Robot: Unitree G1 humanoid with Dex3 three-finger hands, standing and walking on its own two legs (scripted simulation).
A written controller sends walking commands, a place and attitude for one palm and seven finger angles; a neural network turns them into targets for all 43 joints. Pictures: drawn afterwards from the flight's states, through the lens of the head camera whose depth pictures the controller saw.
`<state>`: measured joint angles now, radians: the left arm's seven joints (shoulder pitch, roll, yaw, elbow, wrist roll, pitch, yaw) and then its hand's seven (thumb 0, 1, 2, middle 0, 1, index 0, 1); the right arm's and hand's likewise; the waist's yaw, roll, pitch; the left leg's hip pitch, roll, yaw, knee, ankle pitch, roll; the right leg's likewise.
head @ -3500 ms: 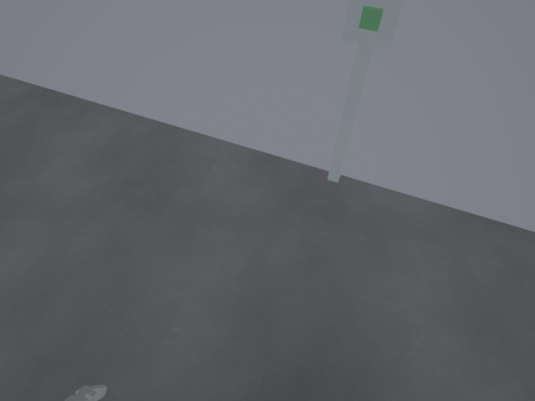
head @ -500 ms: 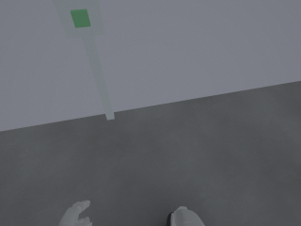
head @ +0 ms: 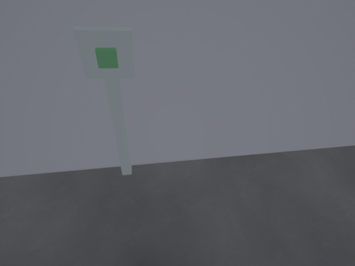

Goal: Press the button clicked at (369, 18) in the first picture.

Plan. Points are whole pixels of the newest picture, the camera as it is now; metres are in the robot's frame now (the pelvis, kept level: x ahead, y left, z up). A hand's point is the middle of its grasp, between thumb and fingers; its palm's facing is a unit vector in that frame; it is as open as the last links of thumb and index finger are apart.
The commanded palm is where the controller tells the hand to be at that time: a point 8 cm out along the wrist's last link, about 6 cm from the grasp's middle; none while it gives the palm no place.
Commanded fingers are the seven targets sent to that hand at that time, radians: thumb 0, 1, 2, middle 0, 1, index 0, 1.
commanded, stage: turn to face it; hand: left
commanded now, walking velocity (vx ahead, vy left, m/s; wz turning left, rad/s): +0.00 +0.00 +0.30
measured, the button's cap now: (107, 57) +0.73 +0.30 +0.08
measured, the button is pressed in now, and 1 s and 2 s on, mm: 0 0 0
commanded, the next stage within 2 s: take the last steps up to it in 0.32 s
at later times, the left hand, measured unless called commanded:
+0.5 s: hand out of the picture +0.00 +0.15 -0.15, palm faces +0.20 -0.95 -0.23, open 7.3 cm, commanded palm none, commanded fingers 0.00 0.90 0.90 -0.20 -0.30 -0.20 -0.30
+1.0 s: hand out of the picture +0.11 +0.18 -0.16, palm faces +0.17 -0.97 -0.19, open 7.4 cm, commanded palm none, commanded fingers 0.00 0.90 0.90 -0.20 -0.30 -0.20 -0.30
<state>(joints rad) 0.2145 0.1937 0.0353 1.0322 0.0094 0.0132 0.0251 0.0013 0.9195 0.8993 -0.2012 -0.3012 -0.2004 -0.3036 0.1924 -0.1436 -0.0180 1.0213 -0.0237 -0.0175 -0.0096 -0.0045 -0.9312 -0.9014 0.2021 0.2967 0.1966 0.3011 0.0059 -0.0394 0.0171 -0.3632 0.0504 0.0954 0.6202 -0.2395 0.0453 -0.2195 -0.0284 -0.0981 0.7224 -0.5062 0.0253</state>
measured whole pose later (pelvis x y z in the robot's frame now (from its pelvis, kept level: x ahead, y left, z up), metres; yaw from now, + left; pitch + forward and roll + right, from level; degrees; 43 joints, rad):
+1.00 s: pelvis +0.09 -0.01 +0.01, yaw +10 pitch +0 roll +0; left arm 0.21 0.18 0.05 1.05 0.02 0.00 -0.03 0.01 0.91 0.90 -0.20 -0.30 -0.20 -0.30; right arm 0.41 -0.13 -0.04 1.15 -0.03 -0.03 -0.01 0.00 -0.91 -0.90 0.20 0.30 0.20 0.30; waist -0.03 0.01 0.05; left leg -0.02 0.06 0.13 0.39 -0.36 -0.03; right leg -0.43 -0.09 -0.11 0.67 -0.28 0.02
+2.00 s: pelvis +0.28 -0.01 +0.00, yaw +9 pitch +0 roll +1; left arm 0.17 0.17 0.03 0.99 0.03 0.01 0.03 0.00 0.91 0.90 -0.20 -0.30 -0.20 -0.30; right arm 0.20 -0.21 -0.07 1.04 -0.01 0.06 -0.01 0.00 -0.91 -0.90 0.20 0.30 0.20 0.30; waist -0.02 0.06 0.07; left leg -0.36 0.06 0.09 0.74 -0.47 -0.03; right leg -0.27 -0.06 -0.06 0.59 -0.32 0.01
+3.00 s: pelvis +0.25 +0.02 +0.01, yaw +10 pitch -1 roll +0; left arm 0.26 0.17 -0.02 1.10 0.01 -0.01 0.03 0.01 0.91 0.90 -0.20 -0.30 -0.20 -0.30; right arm 0.32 -0.16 0.01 1.06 -0.02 -0.02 -0.01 0.01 -0.92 -0.90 0.20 0.30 0.20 0.30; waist -0.01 0.04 0.03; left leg -0.19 0.02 0.07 0.52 -0.31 0.01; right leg -0.24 -0.08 -0.05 0.54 -0.28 0.04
